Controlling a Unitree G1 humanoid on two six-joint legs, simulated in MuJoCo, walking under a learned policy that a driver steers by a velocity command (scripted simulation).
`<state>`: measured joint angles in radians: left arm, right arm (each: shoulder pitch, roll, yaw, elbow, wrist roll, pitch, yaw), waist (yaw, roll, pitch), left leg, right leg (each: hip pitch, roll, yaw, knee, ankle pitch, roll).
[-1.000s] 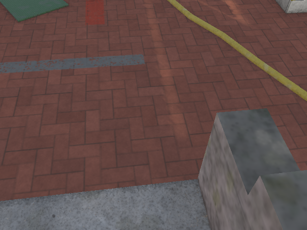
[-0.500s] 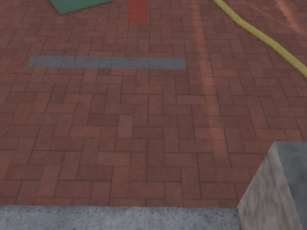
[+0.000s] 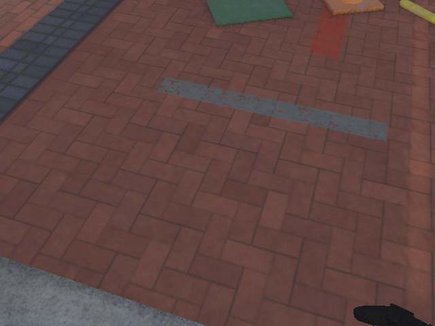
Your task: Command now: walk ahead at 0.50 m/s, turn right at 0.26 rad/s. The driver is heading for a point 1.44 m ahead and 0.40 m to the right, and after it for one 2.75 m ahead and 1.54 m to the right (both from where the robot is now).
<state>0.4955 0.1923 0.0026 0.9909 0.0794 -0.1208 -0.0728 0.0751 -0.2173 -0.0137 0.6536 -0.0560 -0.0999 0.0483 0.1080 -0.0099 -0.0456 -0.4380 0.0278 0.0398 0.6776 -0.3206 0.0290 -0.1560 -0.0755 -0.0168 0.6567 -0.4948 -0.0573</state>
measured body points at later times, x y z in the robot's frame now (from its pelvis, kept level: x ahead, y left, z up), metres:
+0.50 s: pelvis +0.30 -0.03 -0.12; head +0.31 -0.05 +0.32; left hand +0.51 +0.17 -0.23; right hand +0.15 -0.22 -0.27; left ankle +0.09 +0.14 -0.64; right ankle +0.35 -0.11 -0.85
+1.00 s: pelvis +0.62 -0.06 -0.25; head +0.62 -0.05 +0.20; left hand +0.78 +0.15 -0.39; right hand +0.54 -0.31 -0.38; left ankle +0.68 +0.03 -0.98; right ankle +0.48 -0.12 -0.74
